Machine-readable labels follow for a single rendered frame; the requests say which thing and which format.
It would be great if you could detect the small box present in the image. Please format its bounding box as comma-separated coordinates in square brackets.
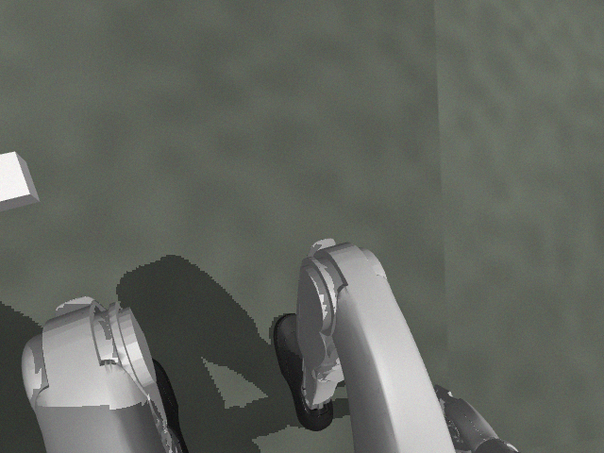
[0, 152, 40, 211]

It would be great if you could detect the left robot foot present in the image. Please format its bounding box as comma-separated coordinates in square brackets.
[152, 359, 189, 453]

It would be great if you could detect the right robot hand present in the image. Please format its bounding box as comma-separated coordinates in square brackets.
[433, 384, 499, 453]

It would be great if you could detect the right robot foot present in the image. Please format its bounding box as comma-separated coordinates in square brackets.
[274, 313, 333, 431]

